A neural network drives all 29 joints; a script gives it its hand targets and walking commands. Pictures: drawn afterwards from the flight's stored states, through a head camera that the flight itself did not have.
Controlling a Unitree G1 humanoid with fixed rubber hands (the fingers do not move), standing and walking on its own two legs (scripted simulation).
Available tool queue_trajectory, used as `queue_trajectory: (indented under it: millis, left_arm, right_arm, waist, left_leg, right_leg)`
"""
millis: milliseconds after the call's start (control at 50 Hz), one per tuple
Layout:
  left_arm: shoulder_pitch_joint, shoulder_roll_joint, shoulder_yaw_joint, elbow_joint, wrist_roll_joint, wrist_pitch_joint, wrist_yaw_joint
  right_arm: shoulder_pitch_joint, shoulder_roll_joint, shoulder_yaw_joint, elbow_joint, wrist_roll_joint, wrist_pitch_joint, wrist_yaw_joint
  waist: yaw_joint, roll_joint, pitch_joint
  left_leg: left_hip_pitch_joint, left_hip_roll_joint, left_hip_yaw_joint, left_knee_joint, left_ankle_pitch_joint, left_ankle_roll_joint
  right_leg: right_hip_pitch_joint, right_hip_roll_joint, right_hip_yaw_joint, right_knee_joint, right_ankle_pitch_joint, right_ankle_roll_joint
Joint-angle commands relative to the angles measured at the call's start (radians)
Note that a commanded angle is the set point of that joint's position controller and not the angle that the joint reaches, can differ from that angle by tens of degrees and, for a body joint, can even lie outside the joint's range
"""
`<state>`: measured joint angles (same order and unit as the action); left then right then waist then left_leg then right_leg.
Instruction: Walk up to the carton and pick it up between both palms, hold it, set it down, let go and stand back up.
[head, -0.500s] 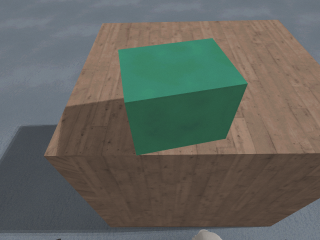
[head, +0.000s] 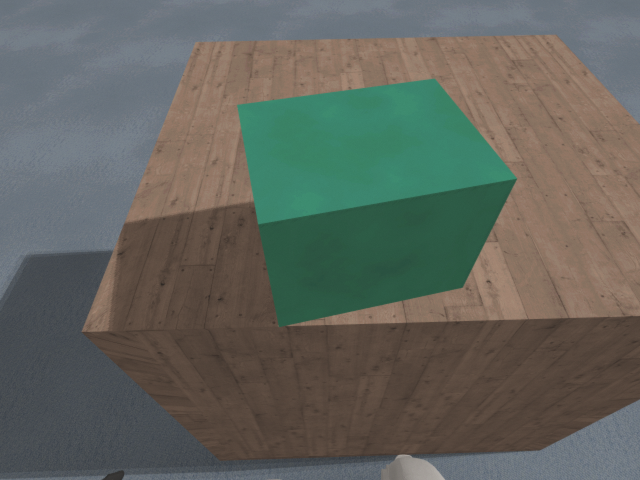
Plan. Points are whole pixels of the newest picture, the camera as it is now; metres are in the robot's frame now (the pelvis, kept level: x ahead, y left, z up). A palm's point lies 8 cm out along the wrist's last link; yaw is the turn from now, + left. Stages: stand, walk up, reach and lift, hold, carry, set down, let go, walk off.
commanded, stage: walk up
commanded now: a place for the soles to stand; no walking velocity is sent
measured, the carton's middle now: (357, 202) +0.41 -0.03 +0.14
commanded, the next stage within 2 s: reach and lift in 1.94 s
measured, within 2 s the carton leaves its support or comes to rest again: neither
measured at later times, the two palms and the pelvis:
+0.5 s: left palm out of the picture +0.10 +0.29 -0.08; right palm out of the picture +0.09 -0.33 -0.10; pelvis +0.00 -0.01 +0.00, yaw +0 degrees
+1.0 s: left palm out of the picture +0.08 +0.28 -0.09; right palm out of the picture +0.08 -0.34 -0.11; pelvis -0.02 -0.03 +0.00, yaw +0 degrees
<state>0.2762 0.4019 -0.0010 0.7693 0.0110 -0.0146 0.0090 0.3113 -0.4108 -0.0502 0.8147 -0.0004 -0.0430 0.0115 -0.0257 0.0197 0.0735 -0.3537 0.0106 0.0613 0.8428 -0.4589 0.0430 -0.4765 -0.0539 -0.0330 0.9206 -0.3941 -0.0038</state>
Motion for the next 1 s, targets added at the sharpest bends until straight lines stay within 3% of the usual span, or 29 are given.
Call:
queue_trajectory:
  millis: [0,80,100,120,140,160,200,220,240,260,300,320,360,400,420,460,500,520,540,580,620,660,680,720,760,820,900,960,980]
  left_arm:
    - [-0.043,0.194,0.087,-0.002,-0.016,-0.035,0.010]
    - [0.049,0.229,0.088,0.030,0.003,-0.059,0.025]
    - [0.058,0.265,0.106,0.028,-0.002,-0.062,0.031]
    - [0.006,0.294,0.098,0.002,0.005,-0.058,0.031]
    - [-0.032,0.317,0.112,0.003,0.000,-0.053,0.032]
    - [-0.047,0.336,0.108,0.003,0.000,-0.048,0.031]
    - [-0.123,0.266,0.087,-0.024,0.003,-0.039,0.027]
    - [-0.131,0.236,0.077,-0.036,0.003,-0.036,0.023]
    - [-0.109,0.192,0.068,-0.025,-0.007,-0.038,0.021]
    - [-0.109,0.203,0.074,-0.025,-0.007,-0.034,0.023]
    - [-0.063,0.211,0.080,-0.006,-0.007,-0.049,0.023]
    - [-0.037,0.216,0.080,0.006,-0.008,-0.062,0.022]
    - [-0.008,0.267,0.095,0.018,0.004,-0.075,0.022]
    - [0.013,0.309,0.109,0.001,-0.003,-0.070,0.030]
    - [-0.017,0.307,0.098,0.002,-0.007,-0.066,0.032]
    - [-0.094,0.260,0.081,-0.029,-0.006,-0.053,0.028]
    - [-0.133,0.215,0.075,-0.029,-0.007,-0.043,0.023]
    - [-0.084,0.226,0.077,-0.011,-0.007,-0.042,0.028]
    - [-0.047,0.213,0.072,-0.007,-0.009,-0.046,0.024]
    - [-0.028,0.242,0.080,-0.004,-0.006,-0.060,0.021]
    - [-0.006,0.291,0.095,0.013,-0.002,-0.071,0.023]
    - [-0.059,0.322,0.097,0.006,0.008,-0.064,0.028]
    - [-0.155,0.277,0.087,-0.014,-0.004,-0.043,0.020]
    - [-0.144,0.215,0.077,-0.035,-0.011,-0.031,0.021]
    - [-0.113,0.220,0.085,-0.031,-0.017,-0.022,0.023]
    - [-0.087,0.203,0.087,-0.035,-0.017,-0.016,0.021]
    - [-0.051,0.228,0.088,-0.008,-0.007,-0.018,0.016]
    - [-0.095,0.296,0.107,-0.027,-0.001,-0.021,0.018]
    - [-0.094,0.325,0.123,-0.026,-0.001,-0.020,0.017]
  right_arm:
    - [-0.071,-0.253,-0.055,-0.037,-0.025,-0.027,-0.036]
    - [-0.050,-0.201,-0.044,-0.060,0.005,-0.012,-0.031]
    - [-0.037,-0.180,-0.037,-0.066,0.001,-0.009,-0.027]
    - [-0.023,-0.164,-0.030,-0.067,-0.004,-0.003,-0.027]
    - [-0.017,-0.187,-0.040,-0.043,-0.015,0.015,-0.021]
    - [-0.019,-0.198,-0.047,-0.042,-0.017,0.021,-0.014]
    - [0.008,-0.206,-0.049,-0.013,-0.032,0.016,-0.005]
    - [0.019,-0.221,-0.050,-0.019,-0.039,0.006,-0.008]
    - [-0.011,-0.246,-0.058,0.000,-0.039,-0.002,-0.006]
    - [-0.043,-0.294,-0.068,-0.013,-0.032,-0.002,-0.007]
    - [-0.123,-0.261,-0.048,-0.041,-0.028,-0.001,-0.009]
    - [-0.134,-0.229,-0.037,-0.036,-0.026,0.000,-0.011]
    - [-0.120,-0.191,-0.028,-0.045,-0.014,0.001,-0.010]
    - [-0.091,-0.194,-0.037,-0.036,-0.014,0.007,-0.014]
    - [-0.082,-0.190,-0.037,-0.027,-0.018,0.008,-0.015]
    - [-0.053,-0.216,-0.048,-0.016,-0.031,0.004,-0.011]
    - [-0.101,-0.252,-0.053,-0.024,-0.023,-0.001,-0.008]
    - [-0.130,-0.270,-0.054,-0.026,-0.024,0.002,-0.009]
    - [-0.147,-0.253,-0.046,-0.038,-0.021,0.001,-0.008]
    - [-0.170,-0.227,-0.034,-0.048,-0.024,0.008,-0.005]
    - [-0.153,-0.198,-0.032,-0.052,-0.022,0.016,-0.004]
    - [-0.121,-0.187,-0.040,-0.038,-0.021,0.023,-0.002]
    - [-0.084,-0.192,-0.045,-0.008,-0.002,0.020,-0.013]
    - [-0.091,-0.230,-0.050,-0.022,-0.004,0.009,-0.018]
    - [-0.121,-0.256,-0.054,-0.035,-0.003,0.009,-0.017]
    - [-0.163,-0.276,-0.059,-0.060,-0.011,0.006,-0.031]
    - [-0.185,-0.246,-0.054,-0.076,0.002,0.028,-0.026]
    - [-0.164,-0.195,-0.054,-0.049,-0.003,0.045,-0.020]
    - [-0.090,-0.196,-0.061,-0.039,-0.001,0.055,-0.017]
  waist:
    - [0.031,0.132,-0.076]
    - [0.053,-0.011,-0.178]
    - [0.049,-0.077,-0.178]
    - [0.026,-0.094,-0.161]
    - [0.020,-0.155,-0.133]
    - [0.021,-0.197,-0.116]
    - [-0.021,-0.153,-0.076]
    - [-0.030,-0.083,-0.080]
    - [-0.018,0.070,-0.081]
    - [-0.014,0.082,-0.047]
    - [0.021,0.031,-0.066]
    - [0.050,-0.001,-0.082]
    - [0.044,-0.073,-0.145]
    - [0.034,-0.105,-0.177]
    - [0.016,-0.108,-0.145]
    - [-0.011,-0.051,-0.127]
    - [0.009,0.044,-0.069]
    - [0.024,0.053,-0.028]
    - [0.032,0.078,-0.060]
    - [0.046,0.033,-0.085]
    - [0.029,-0.078,-0.088]
    - [0.012,-0.151,-0.106]
    - [-0.019,-0.151,-0.049]
    - [-0.009,-0.031,-0.076]
    - [0.007,0.023,-0.095]
    - [0.027,0.022,-0.078]
    - [0.051,-0.023,-0.084]
    - [0.024,-0.126,-0.090]
    - [0.013,-0.216,-0.099]
  left_leg:
    - [0.121,0.226,-0.289,-0.264,0.708,0.097]
    - [-0.029,0.107,-0.104,-0.047,0.560,0.032]
    - [-0.121,0.073,-0.088,-0.011,0.429,0.013]
    - [-0.125,0.035,-0.049,0.005,0.155,-0.004]
    - [-0.067,0.019,-0.039,0.040,-0.066,0.000]
    - [-0.044,0.009,-0.073,0.024,-0.096,-0.001]
    - [0.046,0.021,-0.081,-0.152,-0.033,0.012]
    - [0.066,0.088,-0.194,-0.269,-0.003,0.046]
    - [0.101,0.160,-0.354,-0.360,-0.026,0.084]
    - [0.038,0.259,-0.428,-0.426,-0.039,0.135]
    - [0.007,0.252,-0.360,-0.332,0.183,0.150]
    - [-0.033,0.196,-0.272,-0.265,0.283,0.107]
    - [-0.082,0.073,-0.129,-0.115,0.367,0.021]
    - [-0.052,0.028,-0.075,-0.010,0.260,-0.003]
    - [-0.045,0.035,-0.088,-0.041,0.206,-0.002]
    - [0.043,0.086,-0.175,-0.199,0.158,0.036]
    - [-0.010,0.218,-0.353,-0.374,0.081,0.115]
    - [-0.040,0.254,-0.368,-0.373,0.100,0.155]
    - [-0.054,0.255,-0.324,-0.354,0.139,0.145]
    - [-0.113,0.138,-0.206,-0.264,0.189,0.068]
    - [-0.079,0.057,-0.113,-0.128,0.135,0.016]
    - [-0.049,0.018,-0.071,-0.068,0.025,0.005]
    - [0.012,0.022,-0.058,-0.113,0.160,0.011]
    - [0.059,0.129,-0.198,-0.237,0.336,0.043]
    - [0.017,0.242,-0.304,-0.270,0.457,0.134]
    - [-0.027,0.244,-0.279,-0.249,0.501,0.145]
    - [-0.093,0.144,-0.171,-0.201,0.240,0.052]
    - [-0.018,-0.020,-0.031,0.039,-0.040,0.000]
    - [-0.034,-0.040,-0.029,0.115,-0.104,-0.003]
  right_leg:
    - [0.031,0.007,-0.001,-0.104,-0.078,-0.034]
    - [0.307,-0.015,0.036,-0.259,0.422,-0.093]
    - [0.338,-0.123,0.198,-0.254,0.454,-0.137]
    - [0.268,-0.230,0.335,-0.363,0.287,-0.186]
    - [0.170,-0.292,0.367,-0.408,0.145,-0.239]
    - [0.129,-0.301,0.410,-0.426,0.074,-0.247]
    - [0.021,-0.193,0.259,-0.385,-0.062,-0.154]
    - [-0.010,-0.129,0.190,-0.293,-0.021,-0.109]
    - [-0.074,-0.046,0.096,-0.171,-0.005,-0.052]
    - [-0.052,0.024,-0.009,-0.080,-0.028,-0.028]
    - [0.068,0.019,0.000,-0.157,-0.008,-0.031]
    - [0.150,-0.009,0.034,-0.221,0.127,-0.042]
    - [0.257,-0.111,0.196,-0.265,0.373,-0.112]
    - [0.242,-0.225,0.334,-0.291,0.404,-0.209]
    - [0.197,-0.226,0.317,-0.292,0.371,-0.212]
    - [0.058,-0.150,0.197,-0.241,0.218,-0.132]
    - [0.026,0.003,0.025,-0.112,0.038,-0.044]
    - [0.028,0.027,-0.015,-0.080,-0.027,-0.039]
    - [0.091,0.026,0.005,-0.137,-0.014,-0.039]
    - [0.195,-0.032,0.070,-0.248,0.098,-0.062]
    - [0.163,-0.139,0.265,-0.343,0.123,-0.136]
    - [0.128,-0.218,0.342,-0.396,0.065,-0.182]
    - [0.029,-0.191,0.264,-0.356,0.291,-0.164]
    - [0.012,-0.062,0.129,-0.184,0.408,-0.081]
    - [0.070,0.008,0.027,-0.022,0.311,-0.039]
    - [0.090,0.007,0.016,-0.040,0.254,-0.046]
    - [0.155,-0.027,0.085,-0.192,0.260,-0.080]
    - [0.025,-0.206,0.357,-0.425,0.080,-0.192]
    - [0.049,-0.254,0.428,-0.472,-0.042,-0.222]
